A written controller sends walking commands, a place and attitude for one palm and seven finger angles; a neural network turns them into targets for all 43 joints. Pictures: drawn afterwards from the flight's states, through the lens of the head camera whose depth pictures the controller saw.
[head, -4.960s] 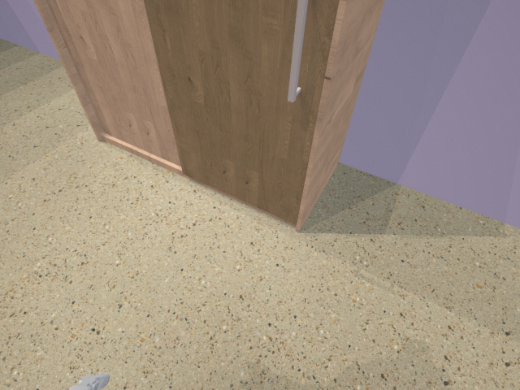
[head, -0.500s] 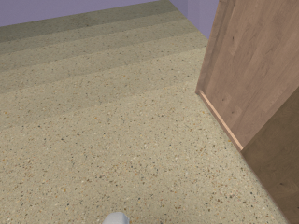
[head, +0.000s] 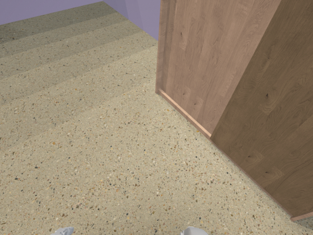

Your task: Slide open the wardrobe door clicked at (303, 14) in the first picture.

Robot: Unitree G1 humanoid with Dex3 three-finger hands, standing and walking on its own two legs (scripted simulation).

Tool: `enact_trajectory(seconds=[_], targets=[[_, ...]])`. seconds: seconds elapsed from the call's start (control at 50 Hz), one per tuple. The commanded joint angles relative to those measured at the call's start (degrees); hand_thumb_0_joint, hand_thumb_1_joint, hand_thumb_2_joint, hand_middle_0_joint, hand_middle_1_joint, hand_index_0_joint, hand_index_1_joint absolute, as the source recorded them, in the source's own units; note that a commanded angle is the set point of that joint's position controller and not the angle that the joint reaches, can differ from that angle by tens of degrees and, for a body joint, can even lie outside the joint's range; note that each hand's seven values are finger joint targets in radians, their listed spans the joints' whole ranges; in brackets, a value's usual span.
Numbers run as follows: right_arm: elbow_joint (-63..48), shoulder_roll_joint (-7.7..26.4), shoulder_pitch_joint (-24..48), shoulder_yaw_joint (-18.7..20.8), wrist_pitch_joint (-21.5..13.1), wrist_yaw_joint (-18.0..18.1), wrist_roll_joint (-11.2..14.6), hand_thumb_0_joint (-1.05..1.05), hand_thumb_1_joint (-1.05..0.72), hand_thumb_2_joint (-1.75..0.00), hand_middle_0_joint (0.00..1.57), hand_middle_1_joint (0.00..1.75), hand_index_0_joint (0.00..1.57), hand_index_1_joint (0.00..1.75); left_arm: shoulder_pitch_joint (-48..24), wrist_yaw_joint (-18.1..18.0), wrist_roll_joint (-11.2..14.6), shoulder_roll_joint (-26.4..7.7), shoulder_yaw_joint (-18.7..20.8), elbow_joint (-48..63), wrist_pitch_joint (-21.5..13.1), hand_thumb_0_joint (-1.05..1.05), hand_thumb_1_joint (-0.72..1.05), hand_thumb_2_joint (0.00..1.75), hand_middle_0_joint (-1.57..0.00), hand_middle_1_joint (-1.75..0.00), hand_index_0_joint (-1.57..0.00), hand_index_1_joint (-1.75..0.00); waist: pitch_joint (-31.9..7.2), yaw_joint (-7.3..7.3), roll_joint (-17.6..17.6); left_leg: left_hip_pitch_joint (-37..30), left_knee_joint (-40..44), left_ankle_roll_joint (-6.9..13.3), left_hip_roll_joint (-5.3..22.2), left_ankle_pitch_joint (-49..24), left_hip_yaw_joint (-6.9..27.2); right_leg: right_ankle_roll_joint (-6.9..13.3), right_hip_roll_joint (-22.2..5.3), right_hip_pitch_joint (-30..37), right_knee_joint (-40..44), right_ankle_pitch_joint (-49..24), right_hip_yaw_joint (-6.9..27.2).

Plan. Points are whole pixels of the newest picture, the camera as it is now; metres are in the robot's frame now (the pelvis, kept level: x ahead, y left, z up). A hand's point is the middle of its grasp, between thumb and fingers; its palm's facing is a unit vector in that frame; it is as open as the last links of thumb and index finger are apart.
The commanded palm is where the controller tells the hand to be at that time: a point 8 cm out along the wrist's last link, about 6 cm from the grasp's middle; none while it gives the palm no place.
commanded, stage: turn to face it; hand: right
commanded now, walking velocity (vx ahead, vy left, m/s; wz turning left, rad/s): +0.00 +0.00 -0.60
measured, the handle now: out of the picture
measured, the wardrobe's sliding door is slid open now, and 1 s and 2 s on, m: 0.00 0.00 0.00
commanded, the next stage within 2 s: take the last steps up to it in 1.30 s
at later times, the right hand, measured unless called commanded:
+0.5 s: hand out of the picture +0.06 -0.24 -0.15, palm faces +0.29 +0.90 -0.31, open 7.4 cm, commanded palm none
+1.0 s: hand out of the picture -0.11 -0.22 -0.19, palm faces +0.59 +0.77 -0.26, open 7.4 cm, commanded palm none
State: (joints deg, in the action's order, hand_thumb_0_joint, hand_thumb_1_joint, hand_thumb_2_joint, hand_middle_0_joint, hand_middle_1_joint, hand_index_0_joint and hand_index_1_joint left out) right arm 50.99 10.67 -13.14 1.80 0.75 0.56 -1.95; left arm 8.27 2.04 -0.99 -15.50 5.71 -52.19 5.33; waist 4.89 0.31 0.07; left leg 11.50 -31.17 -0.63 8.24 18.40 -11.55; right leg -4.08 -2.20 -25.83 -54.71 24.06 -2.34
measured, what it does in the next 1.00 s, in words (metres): steps on the spot, turning right: right foot, then left foot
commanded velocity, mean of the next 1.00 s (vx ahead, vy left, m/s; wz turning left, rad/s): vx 0.00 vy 0.00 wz -0.55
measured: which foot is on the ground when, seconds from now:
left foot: down 0.00-0.12, up 0.14-0.48, down 0.50-0.94, up 0.96-1.00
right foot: up 0.00-0.10, down 0.12-0.50, up 0.52-0.92, down 0.94-1.00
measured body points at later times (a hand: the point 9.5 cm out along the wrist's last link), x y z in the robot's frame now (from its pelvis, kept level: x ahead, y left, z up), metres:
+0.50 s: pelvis +0.01 +0.00 -0.01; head +0.05 +0.01 +0.44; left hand +0.15 +0.22 -0.16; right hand +0.04 -0.29 -0.12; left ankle +0.05 +0.11 -0.74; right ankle -0.01 -0.14 -0.74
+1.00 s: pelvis -0.01 -0.02 -0.01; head +0.01 -0.06 +0.43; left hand +0.24 +0.13 -0.13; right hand -0.14 -0.26 -0.17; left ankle +0.04 +0.11 -0.70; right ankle -0.07 -0.10 -0.74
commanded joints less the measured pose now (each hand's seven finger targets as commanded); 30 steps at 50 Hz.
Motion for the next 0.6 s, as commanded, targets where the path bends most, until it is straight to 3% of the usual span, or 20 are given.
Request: enact_trajectory(seconds=[0.0,0.04,0.06,0.08,0.1,0.12,0.14,0.18,0.22,0.3,0.36,0.4,0.44,0.46,0.48,0.5,0.52,0.54,0.56,0.58], targets=[[-2.9,15.1,-3.2,4.7,-0.6,1.1,0.1,0.0,-0.9,-0.9,0.2,0.3,0.2,0.3,-5.6,0.0,0.3,-2.0,-0.7,6.3,-2.9,0.0,0.9,0.9,-0.2,-0.3,-0.2,-0.3,-6.2,-3.31,12.5,-7.7,6.0,6.8,13.3,-30.5,7.4,0.6,0.9,1.5,11.8,1.3,-4.1],[-2.5,15.1,-2.9,4.9,-0.4,1.0,0.4,0.0,-0.9,-0.9,0.2,0.3,0.2,0.3,-2.4,-0.2,0.2,-3.0,-0.6,5.8,-3.5,0.0,0.9,0.9,-0.2,-0.3,-0.2,-0.3,-8.6,-1.7,11.3,-7.6,0.0,4.1,12.5,-31.7,4.1,1.4,1.4,7.8,23.0,-5.2,-5.1],[-2.7,14.8,-2.6,5.0,-0.2,0.7,1.0,0.0,-0.9,-0.9,0.2,0.3,0.2,0.3,1.2,-0.3,0.1,-5.1,0.0,5.0,-4.0,0.0,0.9,0.9,-0.2,-0.3,-0.2,-0.3,-10.7,0.42,7.2,-2.6,-6.9,1.5,11.3,-28.9,2.0,2.3,0.8,16.7,30.7,-13.9,-3.8],[-4.3,12.0,-2.9,4.7,0.0,0.3,1.4,0.0,-0.9,-0.9,0.2,0.3,0.2,0.3,5.3,-0.6,-0.4,-11.7,1.5,4.6,-4.7,0.0,0.9,0.9,-0.2,-0.3,-0.2,-0.3,-14.3,2.77,-8.0,11.6,-20.0,-2.8,5.3,-10.7,-0.4,7.8,-11.4,29.3,33.1,-30.8,12.4],[-7.1,8.6,0.5,3.2,0.1,0.1,1.3,0.0,-0.9,-0.9,0.2,0.3,0.2,0.3,9.3,-1.0,0.2,-16.5,2.6,3.6,-4.4,0.0,0.9,0.9,-0.2,-0.3,-0.2,-0.3,-13.6,4.79,-19.5,23.8,-29.9,-5.3,-0.1,20.5,2.8,15.5,-22.6,32.3,32.2,-54.9,24.2],[-7.8,9.5,4.1,3.1,1.0,0.8,0.9,0.0,-0.9,-0.9,0.2,0.3,0.2,0.3,11.9,-1.5,0.4,-15.7,2.4,2.1,-4.3,0.0,0.9,0.9,-0.2,-0.3,-0.2,-0.3,-14.1,5.91,-14.1,24.1,-34.7,-4.7,0.2,19.7,8.3,17.0,-22.7,29.8,30.9,-52.7,23.3],[-7.1,8.7,5.3,3.5,0.7,0.9,1.2,0.0,-0.9,-0.9,0.2,0.3,0.2,0.3,10.0,-2.2,0.1,-14.0,2.1,2.4,-4.5,0.0,0.9,0.9,-0.2,-0.3,-0.2,-0.3,-13.0,5.18,-14.0,25.5,-36.6,-4.7,-0.1,16.2,9.9,16.6,-19.5,28.3,30.4,-49.1,21.9],[-5.2,9.2,4.1,3.9,0.7,0.2,1.3,0.0,-0.9,-0.9,0.2,0.3,0.2,0.3,2.3,-2.4,-0.2,-10.2,0.7,4.4,-4.5,0.0,0.9,0.9,-0.2,-0.3,-0.2,-0.3,-7.8,1.77,-10.6,22.1,-36.2,-4.8,-0.3,7.9,10.5,13.2,-12.9,19.5,32.1,-39.9,14.9],[-4.1,9.2,2.0,3.9,0.8,-0.2,1.2,0.0,-0.9,-0.9,0.2,0.3,0.2,0.3,-0.3,-2.2,-0.2,-9.3,0.4,5.3,-4.7,0.0,0.9,0.9,-0.2,-0.3,-0.2,-0.3,-7.5,0.37,-9.2,19.1,-33.3,-4.9,-1.2,5.0,10.1,12.0,-10.5,16.6,33.6,-34.6,12.7],[-5.3,8.7,3.8,3.6,1.1,0.0,1.4,0.0,-0.9,-0.9,0.2,0.3,0.2,0.3,1.0,-2.0,-0.4,-9.7,0.8,4.9,-4.3,0.0,0.9,0.9,-0.2,-0.3,-0.2,-0.3,-6.6,1.4,-9.0,16.5,-24.1,-5.0,-3.0,6.1,10.3,13.4,-10.5,15.1,34.9,-26.5,17.1],[-6.1,8.1,3.7,3.3,0.7,0.2,1.5,0.0,-0.9,-0.9,0.2,0.3,0.2,0.3,1.0,-1.9,-0.5,-10.1,1.2,4.8,-4.0,0.0,0.9,0.9,-0.2,-0.3,-0.2,-0.3,-7.8,1.23,-9.5,12.9,-16.3,-4.6,-4.9,6.6,9.8,13.3,-9.7,15.4,33.1,-28.6,19.2],[-6.1,8.1,2.1,3.2,0.3,0.4,1.7,0.0,-0.9,-0.9,0.2,0.3,0.2,0.3,0.1,-1.9,-0.5,-10.1,1.4,5.1,-3.8,0.0,0.9,0.9,-0.2,-0.3,-0.2,-0.3,-8.1,0.51,-9.9,7.4,-9.1,-4.2,-6.6,5.0,9.2,12.8,-8.8,13.1,30.7,-31.8,21.0],[-5.2,9.3,-2.5,3.5,-0.5,0.6,1.8,0.0,-0.9,-0.9,0.2,0.3,0.2,0.3,-1.5,-1.8,0.0,-9.2,1.5,5.8,-3.7,0.0,0.9,0.9,-0.2,-0.3,-0.2,-0.3,-9.5,-2.25,-6.9,-2.7,4.6,-3.8,-6.3,-4.7,9.1,9.9,-6.0,8.0,25.6,-29.3,20.1],[-5.0,12.8,-4.8,4.2,-1.2,1.1,1.1,0.0,-0.9,-0.9,0.2,0.3,0.2,0.3,-0.6,-1.5,0.5,-6.2,1.2,6.4,-3.8,0.0,0.9,0.9,-0.2,-0.3,-0.2,-0.3,-11.1,-3.15,1.9,-11.3,12.5,-1.7,2.1,-6.8,17.0,6.3,-1.4,0.3,17.4,-18.1,15.9],[-5.3,18.2,-4.7,5.2,-1.5,1.4,0.2,0.0,-0.9,-0.9,0.2,0.3,0.2,0.3,0.0,-1.3,0.5,-2.4,0.5,8.0,-4.0,0.0,0.9,0.9,-0.2,-0.3,-0.2,-0.3,-10.3,-3.36,18.3,-14.5,14.9,5.5,18.1,-15.2,32.0,1.5,7.2,-9.9,4.1,7.6,4.8],[-5.8,17.5,-3.8,5.0,-1.4,1.6,0.8,0.0,-0.9,-0.9,0.2,0.3,0.2,0.3,0.0,-1.5,-0.3,-5.6,1.2,7.4,-3.4,0.0,0.9,0.9,-0.2,-0.3,-0.2,-0.3,-9.9,-3.26,17.1,-7.5,15.3,9.1,20.7,-14.3,31.5,2.1,4.0,-8.6,-6.7,10.6,8.0],[-6.4,15.7,-0.7,4.9,-1.0,1.8,0.9,0.0,-0.9,-0.9,0.2,0.3,0.2,0.3,-0.7,-1.4,-0.2,-5.3,1.5,7.0,-2.8,0.0,0.9,0.9,-0.2,-0.3,-0.2,-0.3,-7.4,-1.86,14.2,-3.3,15.2,9.4,18.8,-12.0,29.5,2.1,3.0,-8.1,-12.9,8.2,8.0],[-6.9,13.7,2.5,4.2,-0.9,1.7,0.8,0.0,-0.9,-0.9,0.2,0.3,0.2,0.3,-0.9,-0.9,-0.3,-5.0,1.4,5.7,-2.4,0.0,0.9,0.9,-0.2,-0.3,-0.2,-0.3,-3.5,-0.64,10.3,0.2,14.7,8.6,15.4,-10.6,23.7,1.7,1.4,-8.3,-16.9,3.7,7.0],[-7.4,11.8,4.6,3.4,-1.1,1.5,0.7,0.0,-0.9,-0.9,0.2,0.3,0.2,0.3,0.0,-0.4,-0.5,-4.4,1.1,4.8,-2.2,0.0,0.9,0.9,-0.2,-0.3,-0.2,-0.3,-2.2,0.74,8.1,1.1,13.2,7.2,12.0,-13.2,17.8,1.0,1.0,-7.8,-17.8,0.0,5.7],[-7.5,11.3,4.8,3.2,-1.3,1.4,0.6,0.0,-0.9,-0.9,0.2,0.3,0.2,0.3,1.1,-0.1,-0.4,-3.8,0.9,4.2,-2.0,0.0,0.9,0.9,-0.2,-0.3,-0.2,-0.3,-2.3,1.04,9.2,1.3,12.9,6.4,10.8,-14.0,14.3,0.5,0.8,-7.3,-17.8,-1.8,4.4]])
